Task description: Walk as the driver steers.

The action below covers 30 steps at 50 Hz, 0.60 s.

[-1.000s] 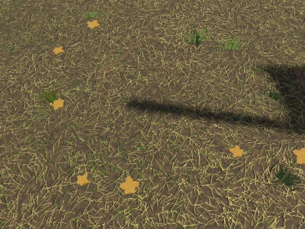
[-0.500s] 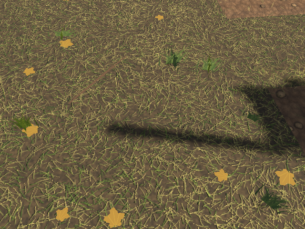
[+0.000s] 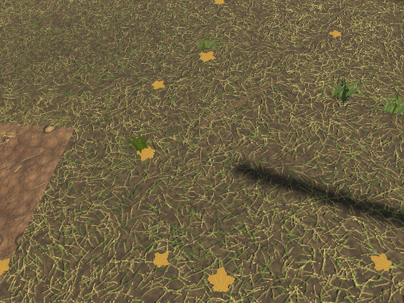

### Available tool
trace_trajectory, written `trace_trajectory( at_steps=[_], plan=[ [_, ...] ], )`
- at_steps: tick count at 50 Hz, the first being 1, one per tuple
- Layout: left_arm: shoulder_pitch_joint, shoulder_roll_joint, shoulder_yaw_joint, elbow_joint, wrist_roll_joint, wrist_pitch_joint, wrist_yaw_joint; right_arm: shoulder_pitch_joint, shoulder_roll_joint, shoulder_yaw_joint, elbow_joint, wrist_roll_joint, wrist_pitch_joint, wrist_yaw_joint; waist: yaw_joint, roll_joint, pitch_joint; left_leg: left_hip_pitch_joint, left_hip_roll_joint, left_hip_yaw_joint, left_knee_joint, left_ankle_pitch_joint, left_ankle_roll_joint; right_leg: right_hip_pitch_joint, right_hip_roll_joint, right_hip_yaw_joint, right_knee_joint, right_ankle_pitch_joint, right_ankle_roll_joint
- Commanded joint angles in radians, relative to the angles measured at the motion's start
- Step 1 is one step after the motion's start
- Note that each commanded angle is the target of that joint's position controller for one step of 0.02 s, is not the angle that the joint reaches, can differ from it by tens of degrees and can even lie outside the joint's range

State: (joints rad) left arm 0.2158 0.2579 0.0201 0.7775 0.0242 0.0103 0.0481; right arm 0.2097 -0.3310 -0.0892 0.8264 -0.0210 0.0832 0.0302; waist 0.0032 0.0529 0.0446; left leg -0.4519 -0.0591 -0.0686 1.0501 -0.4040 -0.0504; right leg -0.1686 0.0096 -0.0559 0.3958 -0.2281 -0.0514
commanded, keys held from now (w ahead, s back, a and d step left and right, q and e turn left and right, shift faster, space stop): no key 0.04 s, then e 0.24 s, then w+e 0.44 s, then w+q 0.28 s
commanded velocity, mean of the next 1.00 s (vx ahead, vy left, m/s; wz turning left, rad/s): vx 0.25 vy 0.00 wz -0.17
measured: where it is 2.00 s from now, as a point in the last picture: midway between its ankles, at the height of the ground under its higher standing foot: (274, 282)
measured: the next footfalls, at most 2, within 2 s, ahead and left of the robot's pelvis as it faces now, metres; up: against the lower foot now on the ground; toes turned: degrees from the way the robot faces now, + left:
left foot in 0.18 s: +0.01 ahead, +0.13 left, +0.00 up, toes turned +0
right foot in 0.64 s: +0.07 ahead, -0.12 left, +0.00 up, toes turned -16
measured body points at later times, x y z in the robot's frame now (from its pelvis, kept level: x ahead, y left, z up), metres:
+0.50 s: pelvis +0.00 +0.01 +0.00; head +0.01 +0.01 +0.45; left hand +0.11 +0.28 -0.13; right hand +0.05 -0.27 -0.13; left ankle -0.03 +0.13 -0.75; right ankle -0.01 -0.10 -0.70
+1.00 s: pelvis +0.17 -0.10 -0.01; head +0.19 -0.12 +0.44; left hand +0.23 +0.16 -0.14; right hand +0.23 -0.37 -0.14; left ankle +0.35 -0.01 -0.68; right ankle +0.04 -0.11 -0.75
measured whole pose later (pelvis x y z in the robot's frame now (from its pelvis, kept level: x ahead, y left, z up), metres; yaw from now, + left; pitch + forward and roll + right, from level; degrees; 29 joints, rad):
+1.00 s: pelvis +0.17 -0.10 -0.01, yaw -14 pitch +0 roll +0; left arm 0.40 0.22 0.02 0.92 0.02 -0.07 0.00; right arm 0.16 -0.28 -0.04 0.86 -0.03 -0.01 0.05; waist 0.01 0.05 0.04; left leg -0.69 0.04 0.02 0.85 -0.06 0.04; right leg 0.13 0.11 -0.04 0.13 -0.27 -0.11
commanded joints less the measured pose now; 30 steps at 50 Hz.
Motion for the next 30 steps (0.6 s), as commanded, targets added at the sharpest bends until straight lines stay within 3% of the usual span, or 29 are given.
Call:
trace_trajectory(
  at_steps=[1, 3, 6, 8, 9, 10, 11, 12, 14, 16, 18, 19, 21, 24, 28, 30],
  plan=[
    [0.083, 0.172, 0.048, -0.021, 0.001, -0.010, -0.003, -0.053, -0.049, -0.001, -0.081, 0.008, -0.006, 0.007, 0.047, -0.198, -0.044, -0.104, 0.006, 0.024, -0.094, -0.054, -0.008, 0.204, -0.264, 0.188, -0.056, 0.473, -0.171],
    [0.072, 0.172, 0.049, -0.016, 0.004, -0.012, -0.013, -0.059, -0.029, 0.010, -0.083, 0.014, -0.005, 0.003, 0.046, -0.212, -0.055, -0.007, 0.005, 0.038, -0.200, -0.081, 0.009, 0.163, -0.259, 0.170, -0.036, 0.504, -0.171],
    [0.040, 0.156, 0.039, 0.002, 0.005, -0.016, -0.032, -0.038, -0.004, 0.027, -0.063, 0.024, -0.007, -0.020, 0.028, -0.241, -0.072, 0.165, -0.004, 0.073, -0.415, -0.059, 0.042, 0.093, -0.240, 0.171, -0.009, 0.579, -0.165],
    [0.018, 0.130, 0.024, 0.025, -0.008, -0.014, -0.042, 0.032, 0.027, 0.042, -0.017, 0.015, -0.017, -0.041, -0.028, -0.206, -0.068, 0.354, 0.014, 0.092, -0.771, 0.224, 0.062, 0.024, -0.204, 0.165, 0.028, 0.561, -0.107],
    [0.047, 0.113, 0.018, 0.035, -0.016, -0.021, -0.044, 0.050, -0.011, 0.038, -0.002, -0.003, -0.032, -0.055, -0.022, -0.162, -0.095, 0.517, 0.090, 0.017, -0.849, 0.370, 0.073, -0.069, -0.188, 0.168, 0.034, 0.464, -0.049],
    [0.086, 0.069, 0.005, 0.019, -0.018, -0.028, -0.049, 0.082, -0.083, 0.033, -0.003, -0.023, -0.048, -0.068, -0.005, 0.010, -0.158, 0.660, 0.311, -0.184, -0.823, 0.548, 0.098, -0.182, -0.136, 0.129, 0.123, 0.131, 0.000],
    [0.083, 0.053, 0.002, 0.025, -0.031, -0.016, -0.043, -0.020, -0.127, 0.025, -0.006, 0.007, -0.049, -0.073, 0.023, 0.144, -0.086, 0.445, 0.384, -0.163, -0.739, 0.737, 0.213, -0.128, -0.054, 0.062, 0.088, -0.176, 0.016],
    [0.058, 0.106, 0.013, 0.040, -0.024, -0.001, -0.037, -0.074, -0.080, 0.033, -0.022, 0.008, -0.057, -0.067, 0.011, 0.109, -0.073, 0.416, 0.355, -0.134, -0.735, 0.669, 0.237, -0.105, -0.046, 0.069, 0.167, -0.221, 0.020],
    [0.020, 0.137, 0.035, 0.043, -0.027, 0.013, -0.040, -0.088, -0.077, 0.035, -0.023, 0.002, -0.062, -0.071, -0.007, 0.113, -0.028, 0.397, 0.322, -0.092, -0.740, 0.640, 0.233, -0.180, -0.002, 0.061, 0.316, -0.244, 0.022],
    [0.044, 0.133, 0.046, 0.053, -0.005, 0.025, -0.050, 0.001, -0.103, 0.021, 0.001, 0.000, -0.060, -0.075, -0.033, 0.117, -0.032, 0.425, 0.339, -0.103, -0.800, 0.374, 0.258, -0.280, -0.003, 0.058, 0.510, -0.289, 0.025],
    [0.017, 0.117, 0.051, 0.042, 0.004, 0.029, -0.065, 0.010, -0.081, 0.021, 0.003, -0.003, -0.060, -0.072, -0.039, 0.086, 0.027, 0.411, 0.342, -0.128, -0.892, -0.018, 0.256, -0.380, -0.029, 0.073, 0.581, -0.246, 0.027],
    [-0.005, 0.112, 0.054, 0.030, 0.004, 0.028, -0.074, 0.003, -0.073, 0.021, 0.002, -0.003, -0.066, -0.072, -0.038, 0.092, 0.060, 0.411, 0.343, -0.131, -0.925, -0.091, 0.252, -0.418, -0.037, 0.071, 0.572, -0.221, 0.031],
    [-0.035, 0.098, 0.055, 0.016, 0.005, 0.024, -0.089, 0.012, -0.067, 0.018, 0.006, -0.006, -0.086, -0.068, -0.041, 0.072, 0.073, 0.431, 0.347, -0.105, -0.947, -0.086, 0.251, -0.439, -0.048, 0.060, 0.524, -0.181, 0.039],
    [-0.056, 0.073, 0.050, -0.003, 0.005, 0.018, -0.107, 0.020, -0.081, 0.007, 0.012, -0.012, -0.117, -0.058, -0.037, 0.059, 0.045, 0.418, 0.352, -0.032, -0.933, -0.024, 0.244, -0.370, -0.061, 0.038, 0.413, -0.147, 0.029],
    [-0.069, 0.092, 0.054, -0.031, -0.004, 0.015, -0.128, 0.005, -0.119, -0.011, 0.004, -0.014, -0.133, -0.039, -0.020, 0.083, 0.038, 0.302, 0.355, 0.043, -0.905, -0.065, 0.223, -0.197, -0.046, -0.021, 0.272, -0.148, -0.015],
    [0.008, 0.091, 0.056, -0.011, 0.001, 0.006, -0.126, -0.018, -0.130, -0.017, -0.002, -0.007, -0.128, -0.033, 0.032, 0.044, 0.033, 0.213, 0.342, 0.103, -0.814, -0.091, 0.201, -0.046, -0.013, -0.065, 0.169, -0.091, -0.038]
  ],
)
